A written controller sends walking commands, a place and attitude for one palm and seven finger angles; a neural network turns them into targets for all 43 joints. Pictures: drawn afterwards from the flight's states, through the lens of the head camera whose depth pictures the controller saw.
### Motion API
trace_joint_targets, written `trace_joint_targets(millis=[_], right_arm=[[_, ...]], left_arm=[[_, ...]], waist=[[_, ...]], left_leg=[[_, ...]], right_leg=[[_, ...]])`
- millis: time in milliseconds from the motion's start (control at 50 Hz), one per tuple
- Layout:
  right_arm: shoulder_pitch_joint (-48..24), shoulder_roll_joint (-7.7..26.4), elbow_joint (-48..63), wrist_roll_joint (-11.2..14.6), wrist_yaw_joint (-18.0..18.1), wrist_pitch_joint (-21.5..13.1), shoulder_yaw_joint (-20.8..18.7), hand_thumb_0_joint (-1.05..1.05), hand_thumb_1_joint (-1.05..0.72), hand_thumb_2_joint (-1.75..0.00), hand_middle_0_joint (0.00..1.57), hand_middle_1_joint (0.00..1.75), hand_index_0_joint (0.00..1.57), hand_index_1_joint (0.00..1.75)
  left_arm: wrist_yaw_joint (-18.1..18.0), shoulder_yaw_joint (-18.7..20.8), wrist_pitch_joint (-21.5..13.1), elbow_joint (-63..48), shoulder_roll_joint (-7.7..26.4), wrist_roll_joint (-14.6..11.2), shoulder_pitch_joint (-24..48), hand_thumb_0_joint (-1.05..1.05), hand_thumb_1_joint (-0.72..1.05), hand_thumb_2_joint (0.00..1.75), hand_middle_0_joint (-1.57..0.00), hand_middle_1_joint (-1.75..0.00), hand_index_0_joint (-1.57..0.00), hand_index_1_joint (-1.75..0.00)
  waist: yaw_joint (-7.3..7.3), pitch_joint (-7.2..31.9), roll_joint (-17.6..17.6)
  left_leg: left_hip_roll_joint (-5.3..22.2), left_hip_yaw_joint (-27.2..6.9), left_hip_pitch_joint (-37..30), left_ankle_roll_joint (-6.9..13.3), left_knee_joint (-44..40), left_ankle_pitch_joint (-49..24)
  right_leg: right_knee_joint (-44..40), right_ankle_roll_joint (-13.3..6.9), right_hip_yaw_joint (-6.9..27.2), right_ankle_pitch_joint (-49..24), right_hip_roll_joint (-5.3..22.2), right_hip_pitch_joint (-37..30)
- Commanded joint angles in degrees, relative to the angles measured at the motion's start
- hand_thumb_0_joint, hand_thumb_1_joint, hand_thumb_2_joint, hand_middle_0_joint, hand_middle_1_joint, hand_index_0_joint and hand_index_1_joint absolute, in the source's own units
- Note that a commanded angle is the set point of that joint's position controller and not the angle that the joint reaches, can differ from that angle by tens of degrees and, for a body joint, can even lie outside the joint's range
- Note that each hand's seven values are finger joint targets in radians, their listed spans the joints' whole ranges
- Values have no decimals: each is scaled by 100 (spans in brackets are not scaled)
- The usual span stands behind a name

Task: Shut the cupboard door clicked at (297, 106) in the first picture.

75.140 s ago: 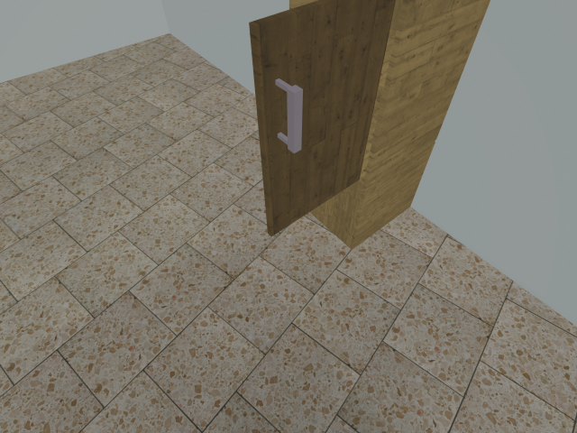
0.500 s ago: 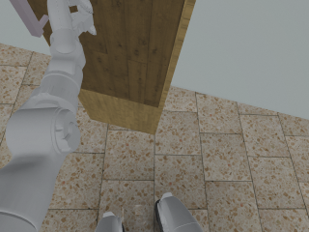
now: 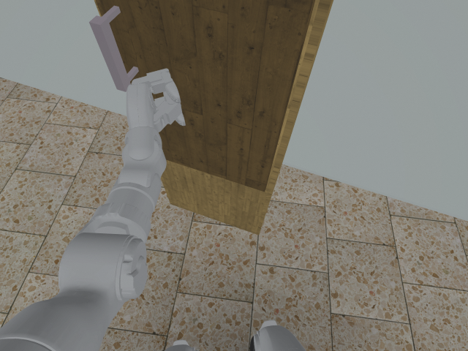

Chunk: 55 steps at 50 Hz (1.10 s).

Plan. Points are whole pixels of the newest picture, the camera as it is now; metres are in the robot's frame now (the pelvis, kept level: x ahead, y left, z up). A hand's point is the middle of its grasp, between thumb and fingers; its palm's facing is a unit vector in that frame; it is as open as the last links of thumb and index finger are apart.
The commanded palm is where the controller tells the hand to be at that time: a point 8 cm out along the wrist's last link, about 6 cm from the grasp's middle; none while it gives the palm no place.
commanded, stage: pull the fist back off the door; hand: left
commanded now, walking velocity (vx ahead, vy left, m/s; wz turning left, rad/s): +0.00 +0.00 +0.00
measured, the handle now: (118, 51) +0.66 +0.17 +0.11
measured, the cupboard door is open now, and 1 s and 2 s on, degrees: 0 0 0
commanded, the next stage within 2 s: draw the hand back to the body in 0.06 s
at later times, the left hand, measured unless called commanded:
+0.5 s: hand (136, 132) +0.43 +0.11 +0.13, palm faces +0.09 -1.00 -0.02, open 3.1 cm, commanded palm +0.38 +0.16 +0.14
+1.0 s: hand (32, 219) +0.28 +0.20 +0.17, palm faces +0.26 -0.93 -0.25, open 3.5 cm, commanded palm +0.24 +0.24 +0.19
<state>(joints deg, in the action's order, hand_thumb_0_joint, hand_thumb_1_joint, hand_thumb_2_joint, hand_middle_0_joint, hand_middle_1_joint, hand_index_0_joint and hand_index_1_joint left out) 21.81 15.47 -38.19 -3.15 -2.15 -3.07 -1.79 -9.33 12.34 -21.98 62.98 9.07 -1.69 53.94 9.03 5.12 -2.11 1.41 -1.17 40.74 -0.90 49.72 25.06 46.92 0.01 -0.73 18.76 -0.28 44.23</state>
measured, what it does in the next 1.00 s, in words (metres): stands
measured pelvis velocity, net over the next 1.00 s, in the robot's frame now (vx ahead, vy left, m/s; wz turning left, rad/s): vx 0.00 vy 0.00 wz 0.02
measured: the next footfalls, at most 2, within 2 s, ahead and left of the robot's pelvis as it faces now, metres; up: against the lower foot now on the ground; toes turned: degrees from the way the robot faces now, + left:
none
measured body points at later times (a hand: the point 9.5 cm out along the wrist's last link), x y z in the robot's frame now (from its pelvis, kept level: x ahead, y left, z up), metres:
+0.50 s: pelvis +0.00 +0.00 +0.02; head +0.03 -0.03 +0.47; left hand +0.42 +0.17 +0.13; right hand +0.04 -0.26 -0.11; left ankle -0.02 +0.13 -0.70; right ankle +0.03 -0.12 -0.70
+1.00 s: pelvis +0.00 +0.00 +0.04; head -0.01 -0.03 +0.49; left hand +0.26 +0.25 +0.18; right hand +0.21 -0.21 -0.04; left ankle -0.02 +0.13 -0.70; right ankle +0.03 -0.12 -0.70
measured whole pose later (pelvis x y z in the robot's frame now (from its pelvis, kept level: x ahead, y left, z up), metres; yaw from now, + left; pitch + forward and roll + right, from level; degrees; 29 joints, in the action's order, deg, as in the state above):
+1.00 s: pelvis +0.00 +0.00 +0.04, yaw +1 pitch -3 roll +0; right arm 9.3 12.0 -33.3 1.2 5.0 -3.0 2.9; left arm -3.9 7.0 -4.7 -1.2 15.0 -3.1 -3.5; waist -2.3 -0.3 -3.4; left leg 0.8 -1.3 8.3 -0.9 28.0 17.0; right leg 27.6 0.0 -1.1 12.6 0.4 12.4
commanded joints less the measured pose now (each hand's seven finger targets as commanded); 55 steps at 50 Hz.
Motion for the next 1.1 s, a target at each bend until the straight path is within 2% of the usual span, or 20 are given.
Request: trace_joint_targets(millis=[0, 80, 120, 160, 220, 260, 320, 340, 380, 420, 480, 580, 660, 680, 700, 720, 820, 860, 940, 1080], right_arm=[[722, 660, 186, 28, 15, -170, -234, 0, -90, -90, 20, 30, 20, 30], [675, 712, 257, 80, 59, -55, -192, 0, -90, -90, 20, 30, 20, 30], [634, 725, 295, 86, 86, -45, -171, 0, -90, -90, 20, 30, 20, 30], [618, 737, 309, 69, 108, -75, -132, 0, -90, -90, 20, 30, 20, 30], [485, 678, 568, 36, 109, -112, -152, 0, -90, -90, 20, 30, 20, 30], [408, 619, 712, 73, 86, -140, -153, 0, -90, -90, 20, 30, 20, 30], [345, 618, 826, 164, 62, -97, -199, 0, -90, -90, 20, 30, 20, 30], [292, 634, 896, 224, 91, -75, -214, 0, -90, -90, 20, 30, 20, 30], [66, 614, 1000, 360, 158, -50, -212, 0, -90, -90, 20, 30, 20, 30], [-151, 602, 1049, 460, 276, -55, -196, 0, -90, -90, 20, 30, 20, 30], [-464, 512, 1038, 525, 429, -205, -125, 0, -90, -90, 20, 30, 20, 30], [-837, 443, 1019, 559, 516, -436, -11, 0, -90, -90, 20, 30, 20, 30], [-1250, 451, 1185, 653, 570, -448, 89, 0, -90, -90, 20, 30, 20, 30], [-1360, 332, 1245, 597, 624, -368, 60, 0, -90, -90, 20, 30, 20, 30], [-1421, 350, 1226, 574, 652, -314, 56, 0, -90, -90, 20, 30, 20, 30], [-1505, 329, 1302, 575, 653, -294, 87, 0, -90, -90, 20, 30, 20, 30], [-1690, 250, 1343, 519, 720, -195, 168, 0, -90, -90, 20, 30, 20, 30], [-1736, 239, 1352, 495, 740, -208, 198, 0, -90, -90, 20, 30, 20, 30], [-1801, 227, 1301, 441, 748, -289, 231, 0, -90, -90, 20, 30, 20, 30], [-1846, 209, 1241, 372, 712, -357, 223, 0, -90, -90, 20, 30, 20, 30]], left_arm=[[-163, -232, -600, -1375, 790, 260, 3328, 0, 90, 90, -130, -150, -130, -150], [-235, -174, -67, -447, 731, 230, 3027, 0, 90, 90, -130, -150, -130, -150], [-255, -73, 84, -260, 716, 91, 3122, 0, 90, 90, -130, -150, -130, -150], [-268, 191, -3, -361, 987, -9, 3320, 0, 90, 90, -130, -150, -130, -150], [-167, 676, -421, -1290, 1479, -29, 2542, 0, 90, 90, -130, -150, -130, -150], [-35, 489, -612, -1918, 1349, 64, 1784, 0, 90, 90, -130, -150, -130, -150], [189, 210, -373, -2433, 1160, 121, 756, 0, 90, 90, -130, -150, -130, -150], [277, 283, -201, -2587, 1222, 30, 396, 0, 90, 90, -130, -150, -130, -150], [474, 37, 225, -3174, 939, -266, 153, 0, 90, 90, -130, -150, -130, -150], [636, 21, 568, -3754, 934, -561, 101, 0, 90, 90, -130, -150, -130, -150], [774, -289, 717, -4609, 731, -736, 106, 0, 90, 90, -130, -150, -130, -150], [929, -456, 794, -5135, 768, -640, -855, 0, 90, 90, -127, -147, -127, -147], [1191, -224, 1350, -5219, 1009, -828, -1938, 0, 90, 90, -116, -135, -116, -135], [897, -572, 1097, -6034, 1204, -326, -1863, 0, 90, 90, -113, -132, -113, -132], [737, -352, 1077, -5920, 1265, -273, -2356, 0, 90, 90, -111, -129, -111, -129], [709, -500, 1109, -6114, 1097, -274, -2647, 0, 90, 90, -108, -126, -108, -126], [547, -212, 1207, -7176, 1436, -179, -3348, 0, 90, 90, -94, -111, -94, -111], [516, -170, 1238, -7572, 1507, -166, -3531, 0, 90, 90, -89, -105, -89, -105], [447, -91, 1301, -8043, 1516, -131, -4189, 0, 90, 90, -78, -93, -78, -93], [368, 378, 1343, -8700, 1685, -131, -5662, 0, 90, 90, -58, -72, -58, -72]], waist=[[206, 2642, -177], [215, 2016, 363], [245, 1933, 625], [218, 2088, 658], [-318, 3045, 466], [-487, 3326, 100], [-548, 2860, 383], [-616, 2761, 483], [-574, 2370, 564], [-577, 2071, 694], [-553, 1617, 376], [-727, 1210, -40], [-999, 856, 260], [-801, 600, 323], [-859, 446, 415], [-873, 399, 417], [-961, 493, 314], [-980, 520, -9], [-1023, 379, -254], [-1154, 320, -13]], left_leg=[[-212, 104, -1246, 74, -482, -1832], [-261, 148, -734, 101, -736, -1278], [-282, 163, -631, 130, -763, -1115], [-293, 164, -620, 138, -770, -1138], [-311, 267, -933, 135, -734, -1799], [-277, 312, -1238, 110, -705, -2279], [-230, 395, -1160, 144, -890, -2220], [-227, 419, -1163, 153, -987, -2176], [-217, 461, -1302, 168, -1204, -1917], [-210, 448, -1445, 189, -1387, -1658], [-209, 400, -1834, 223, -1563, -1402], [-209, 304, -2149, 190, -1783, -1138], [-246, 305, -2042, 177, -2008, -824], [-253, 379, -2192, 195, -2225, -891], [-223, 338, -2199, 184, -2282, -832], [-222, 322, -2247, 186, -2309, -865], [-178, 332, -2705, 201, -2542, -1386], [-179, 322, -2857, 192, -2635, -1529], [-174, 306, -3078, 175, -2779, -1796], [-147, 291, -3177, 135, -2885, -2320]], right_leg=[[-306, -72, -157, -1810, -139, -1405], [-522, -61, -159, -1479, -132, -1526], [-619, -40, -124, -1386, -129, -1571], [-599, -35, -86, -1418, -110, -1699], [-410, -92, -12, -2141, -107, -2493], [-305, -122, -26, -2533, -115, -2587], [-505, -111, -55, -2614, -143, -2835], [-591, -123, -56, -2589, -152, -3004], [-880, -88, -69, -2420, -174, -3081], [-1151, -52, -63, -2088, -175, -3146], [-1401, -37, -82, -1586, -172, -2948], [-1513, -85, -122, -1007, -121, -2809], [-1740, -83, -86, -527, -37, -3070], [-2027, -41, 103, -399, 69, -3111], [-2082, -43, 51, -240, 49, -3113], [-2087, -46, 25, -273, 59, -3156], [-2231, -50, -44, -893, 53, -3664], [-2301, -60, -36, -1051, 65, -3817], [-2427, -75, -116, -1297, 32, -3921], [-2442, -54, -203, -1737, 37, -4226]])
